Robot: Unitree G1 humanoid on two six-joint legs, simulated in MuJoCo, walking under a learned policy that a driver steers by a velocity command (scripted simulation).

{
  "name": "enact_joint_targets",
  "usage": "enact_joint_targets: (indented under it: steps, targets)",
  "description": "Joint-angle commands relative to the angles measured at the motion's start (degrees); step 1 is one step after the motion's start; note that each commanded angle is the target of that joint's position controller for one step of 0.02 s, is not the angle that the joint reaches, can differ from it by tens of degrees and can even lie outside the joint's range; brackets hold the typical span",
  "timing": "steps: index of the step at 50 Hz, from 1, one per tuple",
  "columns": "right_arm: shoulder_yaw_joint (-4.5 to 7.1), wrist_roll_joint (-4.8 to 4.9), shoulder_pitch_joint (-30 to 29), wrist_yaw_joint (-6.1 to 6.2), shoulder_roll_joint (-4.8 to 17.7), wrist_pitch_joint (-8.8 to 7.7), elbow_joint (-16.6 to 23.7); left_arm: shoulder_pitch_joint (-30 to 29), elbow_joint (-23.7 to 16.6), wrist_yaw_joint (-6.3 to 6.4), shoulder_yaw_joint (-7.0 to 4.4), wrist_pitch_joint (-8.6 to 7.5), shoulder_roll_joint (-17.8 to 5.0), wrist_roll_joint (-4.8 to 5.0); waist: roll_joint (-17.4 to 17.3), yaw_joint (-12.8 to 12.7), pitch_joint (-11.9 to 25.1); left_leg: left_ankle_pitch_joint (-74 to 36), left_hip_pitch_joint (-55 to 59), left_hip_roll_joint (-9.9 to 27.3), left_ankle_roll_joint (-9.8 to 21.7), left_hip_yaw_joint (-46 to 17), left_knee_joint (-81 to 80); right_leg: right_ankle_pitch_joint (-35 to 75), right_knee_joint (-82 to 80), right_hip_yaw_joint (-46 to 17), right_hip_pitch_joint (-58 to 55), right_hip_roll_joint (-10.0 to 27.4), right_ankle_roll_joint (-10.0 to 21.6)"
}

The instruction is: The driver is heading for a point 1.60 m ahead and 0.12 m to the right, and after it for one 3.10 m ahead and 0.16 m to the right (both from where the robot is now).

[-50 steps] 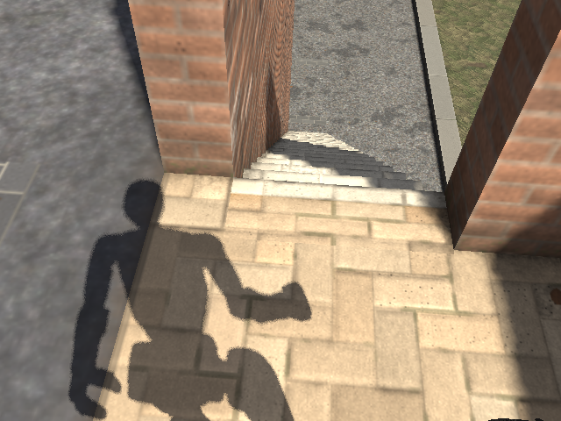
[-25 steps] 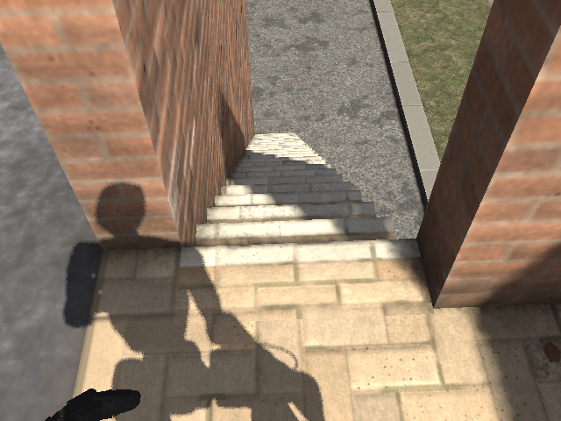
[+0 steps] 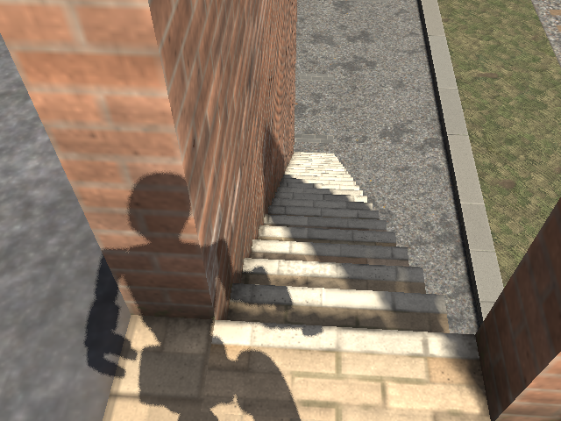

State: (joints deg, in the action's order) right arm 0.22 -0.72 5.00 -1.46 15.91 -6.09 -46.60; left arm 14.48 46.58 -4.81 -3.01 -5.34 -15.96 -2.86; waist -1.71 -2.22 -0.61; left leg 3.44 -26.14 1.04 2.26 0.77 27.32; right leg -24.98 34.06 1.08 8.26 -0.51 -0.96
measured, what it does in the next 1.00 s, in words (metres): walks ahead: right foot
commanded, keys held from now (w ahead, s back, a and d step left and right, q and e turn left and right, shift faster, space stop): no key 0.76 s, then w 0.24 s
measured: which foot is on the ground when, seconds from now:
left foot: down 0.00-1.00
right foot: up 0.00-0.20, down 0.22-1.00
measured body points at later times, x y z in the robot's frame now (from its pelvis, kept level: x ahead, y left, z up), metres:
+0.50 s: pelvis +0.07 -0.01 +0.00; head +0.09 -0.01 +0.45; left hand +0.19 +0.25 -0.12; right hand +0.23 -0.25 -0.11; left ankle +0.11 +0.11 -0.73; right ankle +0.05 -0.13 -0.73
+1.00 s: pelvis +0.14 +0.01 +0.00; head +0.14 +0.01 +0.45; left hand +0.18 +0.27 -0.14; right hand +0.25 -0.26 -0.12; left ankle +0.12 +0.10 -0.73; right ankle +0.05 -0.12 -0.73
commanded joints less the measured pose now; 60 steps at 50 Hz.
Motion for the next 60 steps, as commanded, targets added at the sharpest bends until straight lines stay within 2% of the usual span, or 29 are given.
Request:
enact_joint_targets:
  steps: [1, 2, 4, 5, 7, 10, 12, 13, 14, 16, 18, 22, 38, 39, 41, 42, 44, 45, 47, 48, 49, 50, 51, 52, 53, 54, 56, 58, 60]
  targets:
    - [4.08, -0.97, 17.4, 1.40, 12.7, -0.90, -1.7, 0.6, -5.0, 0.31, -1.09, 0.58, -4.5, -0.02, -6.9, 7.8, 17.4, -21.6, 40.1, 18.6, 16.7, -26.2, -7.3, -18.8, 26.0, -3.4, 24.9, -1.4, -1.7]
    - [5.15, -0.50, 15.4, 2.14, 13.3, -0.80, -1.8, -1.9, -4.7, 1.48, -1.54, 0.83, -5.8, -0.67, -4.9, 7.2, 10.2, -10.5, 32.7, 17.2, 13.6, -23.0, -10.1, -16.2, 30.9, -3.9, 28.0, 1.7, -1.3]
    - [2.35, 0.77, 4.6, 2.40, 4.3, -0.81, 1.2, 0.6, -2.5, 2.86, -0.98, 0.97, -3.9, -1.17, -3.6, 1.7, 5.4, -5.9, 17.0, 14.1, 10.9, -16.7, -14.0, -12.1, 26.4, -4.8, 20.4, 6.0, -1.7]
    - [1.42, 1.10, 0.8, 2.23, 2.2, -0.87, 2.4, 1.5, -1.6, 2.76, -0.38, 1.09, -1.9, -1.36, -2.6, -0.8, 5.0, -5.7, 10.8, 12.1, 9.3, -13.9, -15.0, -9.6, 23.6, -4.0, 14.3, 6.8, -2.8]
    - [1.60, 1.43, -5.7, 1.60, 3.1, -1.18, 4.4, 5.6, 1.1, 1.05, -0.54, 1.70, -1.3, 0.08, -0.9, -3.5, 6.3, -2.9, 4.3, 7.5, 6.3, -7.4, -12.6, -1.4, 13.9, -1.0, 5.6, 6.2, -4.5]
    - [1.99, 1.24, -5.5, -1.85, 5.4, -0.40, 2.4, 5.0, 1.4, -1.64, -1.00, 1.34, -2.6, 2.15, -0.3, -2.9, 4.1, 10.2, -0.7, 6.3, 4.7, -8.5, -6.5, 16.1, -1.3, 2.6, -0.9, 3.8, -4.9]
    - [0.37, 1.99, 0.3, -3.68, 0.4, -0.02, -0.4, 1.4, -1.7, -1.08, -1.05, 0.40, -4.4, 2.85, 0.4, -1.0, 4.0, 18.0, 2.1, 7.1, 1.3, -12.6, -5.4, 22.2, -5.7, -2.0, 1.7, 8.1, 0.1]
    - [1.62, 1.86, 5.1, -2.57, 2.7, -0.28, 0.3, -5.4, -3.5, -0.94, -1.18, -0.03, -7.4, 3.30, 3.3, 5.6, 1.8, 19.0, 7.6, 2.5, -0.2, -5.9, -4.3, 16.6, -7.7, -5.7, 11.5, 9.9, 6.6]
    - [2.48, 1.49, 2.5, -1.28, 5.7, -0.37, 0.7, -7.3, -2.9, -0.86, -1.72, 0.09, -7.6, 2.65, 3.6, 5.3, 1.7, 15.8, 13.0, 1.5, -0.7, -3.5, -2.4, 4.1, -10.2, -5.8, 17.2, 9.0, 7.6]
    - [2.34, 1.06, -0.7, -0.56, 5.0, -0.30, 1.6, -8.6, -2.6, -0.11, -1.54, 0.23, -4.9, 2.75, 2.0, 4.4, 3.6, 11.9, 15.9, 3.1, 0.5, -5.1, -2.7, 4.1, -10.4, -3.7, 15.6, 7.4, 4.5]
    - [2.14, 1.85, -0.6, -0.85, 3.7, -0.18, 1.2, -7.4, -1.7, -0.08, -1.36, 0.25, -3.6, 2.99, 2.1, 3.4, 4.5, 5.4, 14.6, 2.3, 0.4, -4.2, -2.4, 11.1, -8.8, -2.8, 10.7, 6.7, 3.2]
    - [2.80, 1.69, 0.1, -1.12, 3.8, 0.30, 0.6, -4.7, 0.0, -0.22, -2.08, 0.18, -4.3, 2.91, 2.6, 2.7, 5.6, -3.7, 17.0, 1.4, 0.0, -2.5, 0.5, 17.5, -7.6, -1.5, 9.7, 6.3, 3.3]
    - [3.75, 1.58, -2.9, 0.04, 5.3, 0.67, -2.1, -8.9, 2.4, 0.20, -3.07, 0.43, -5.4, 3.11, 2.8, 2.5, 4.4, -3.8, 16.1, 0.5, -1.6, -1.4, 2.2, 19.3, -6.9, -0.3, 6.9, 5.5, 2.8]
    - [3.90, 1.36, -1.5, 0.11, 5.6, 0.91, -2.9, -7.5, 3.2, 0.37, -3.31, 0.67, -5.8, 2.98, 3.0, 2.4, 4.1, 1.7, 16.1, 0.4, -1.3, -1.3, 1.3, 12.9, -8.5, -0.8, 7.0, 5.7, 3.4]
    - [5.38, -0.67, -0.1, 1.17, 8.1, 1.32, -3.8, -2.2, 5.4, 1.79, -5.28, 1.24, -9.8, 0.90, 5.7, 0.8, -1.3, 23.3, 10.0, -1.4, 1.3, -0.3, 2.1, -9.4, -14.4, -5.5, 7.0, 8.4, 9.4]
    - [5.36, -1.60, -1.4, 1.77, 6.8, 1.33, -3.7, 0.0, 6.3, 2.67, -5.40, 1.06, -9.2, 0.20, 7.3, -0.6, -4.4, 26.1, 4.9, -1.9, 1.8, 0.2, 3.7, -16.1, -18.5, -10.8, 4.6, 11.9, 12.8]
    - [4.34, -2.90, -4.8, 2.40, 1.3, 0.53, -2.4, -1.4, 6.1, 5.05, -4.07, 0.14, -5.9, 0.75, 10.1, -1.1, -6.4, 19.2, 0.6, -1.8, 2.0, 2.6, 7.4, -16.2, -24.2, -18.4, -2.2, 19.3, 16.5]
    - [4.12, -2.95, -4.9, 2.44, 0.1, 0.05, -2.1, -3.4, 5.5, 5.66, -3.19, 0.08, -4.2, 1.30, 9.8, -0.2, -6.0, 18.4, 4.3, -1.3, 2.8, 2.0, 7.4, -12.9, -25.1, -18.4, -1.3, 19.8, 16.3]
    - [4.56, -2.29, -1.9, 1.88, 0.5, -0.75, -2.9, -6.7, 5.3, 5.65, -2.79, 0.81, -4.9, 1.59, 8.5, 2.8, -6.5, 15.7, 15.3, -2.5, 3.9, 4.3, 0.9, -8.6, -24.1, -12.5, 3.0, 16.3, 14.9]
    - [4.86, -2.21, 1.0, 1.39, 0.9, -1.17, -4.0, -6.5, 5.7, 5.47, -2.79, 1.25, -5.3, 0.81, 7.8, 3.8, -5.6, 13.2, 20.5, -2.7, 4.4, 4.4, -1.1, -5.6, -20.8, -9.7, 4.0, 14.1, 14.4]
    - [5.15, -3.26, 5.4, 1.23, 1.6, -1.48, -5.1, -6.0, 6.3, 5.34, -2.53, 1.20, -4.7, -0.13, 5.6, 5.5, -3.5, 12.7, 24.7, -2.0, 5.8, 2.9, -0.9, -1.0, -14.7, -6.5, 5.1, 11.2, 13.6]
    - [5.64, -3.93, 13.2, 1.71, 3.4, -1.60, -7.0, -6.4, 5.4, 4.97, -1.93, 0.85, -2.8, -1.37, -1.3, 8.2, -0.7, 14.0, 32.8, 3.9, 10.4, -7.3, -2.5, 2.8, -1.9, -1.5, 12.3, 6.0, 10.3]
    - [5.98, -4.72, 26.6, 2.20, 6.7, -1.73, -9.9, -9.6, 3.8, 3.99, -1.14, 0.25, -0.3, -2.18, -11.2, 13.5, 2.5, 7.8, 47.2, 14.6, 19.3, -30.3, -11.7, -3.8, 17.4, 0.0, 28.0, -2.5, 5.3]
    - [5.26, -5.61, 31.8, 1.93, 6.6, -2.20, -11.5, -11.0, 4.3, 3.33, -1.22, -1.19, -0.2, -0.84, -7.8, 15.0, -2.3, 4.2, 51.3, 20.5, 20.6, -36.4, -16.7, -8.8, 28.8, -9.3, 41.6, -3.2, 6.0]
    - [5.18, -4.76, 27.0, 1.56, 6.2, -2.29, -11.7, -11.4, 4.4, 3.56, -1.64, -2.29, -1.4, 0.32, -4.3, 11.4, -5.6, -6.3, 47.4, 21.5, 18.3, -29.1, -15.3, -5.9, 35.4, -9.7, 44.3, -0.8, 6.2]
    - [4.27, -4.39, 23.3, 1.27, 3.8, -1.83, -11.4, -9.1, 5.7, 3.76, -2.44, -2.20, -3.5, -0.35, -1.1, 8.4, -3.3, -8.6, 43.7, 19.6, 16.4, -22.3, -14.6, -2.8, 37.5, -7.8, 40.2, 1.5, 6.5]
    - [2.68, -4.17, 16.9, 1.54, 0.2, -0.82, -9.8, -6.4, 7.6, 3.22, -2.11, -0.79, -0.4, -1.79, -0.6, 3.5, -4.4, -9.2, 31.8, 15.9, 13.2, -13.0, -16.8, 3.6, 33.0, -5.2, 31.8, 5.1, 6.6]
    - [2.27, -3.42, 16.7, 2.61, -0.9, -0.37, -8.9, -7.6, 8.2, 2.37, -1.61, 0.78, 2.2, -1.84, -1.0, 2.2, -4.2, -6.1, 24.7, 11.8, 11.3, -7.2, -20.3, 10.0, 25.2, -2.9, 26.5, 5.3, 5.0]
    - [2.13, -3.73, 20.5, 1.96, -0.1, -0.04, -10.3, -14.4, 5.9, 2.07, -0.15, 1.80, 4.7, 0.03, -0.1, 2.7, -4.4, -17.7, 23.4, 10.4, 11.5, -2.9, -20.0, 12.3, 12.5, 0.3, 24.9, 4.9, 2.5]
Velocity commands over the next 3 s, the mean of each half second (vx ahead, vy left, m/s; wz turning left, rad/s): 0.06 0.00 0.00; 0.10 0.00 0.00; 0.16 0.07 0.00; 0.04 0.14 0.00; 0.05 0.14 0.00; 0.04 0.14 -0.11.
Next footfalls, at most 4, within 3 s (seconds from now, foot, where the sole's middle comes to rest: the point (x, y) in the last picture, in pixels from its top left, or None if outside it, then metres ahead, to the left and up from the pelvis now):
0.22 right None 0.09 -0.13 -0.77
1.32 right None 0.43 -0.12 -0.77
1.62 left None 0.31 0.16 -0.77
1.98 right None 0.35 -0.01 -0.77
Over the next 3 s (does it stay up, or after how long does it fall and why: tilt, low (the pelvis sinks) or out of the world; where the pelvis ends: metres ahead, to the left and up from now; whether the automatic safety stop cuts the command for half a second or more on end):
stays up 0.29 0.26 0.03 its command is cut before an obstacle after 1.1 s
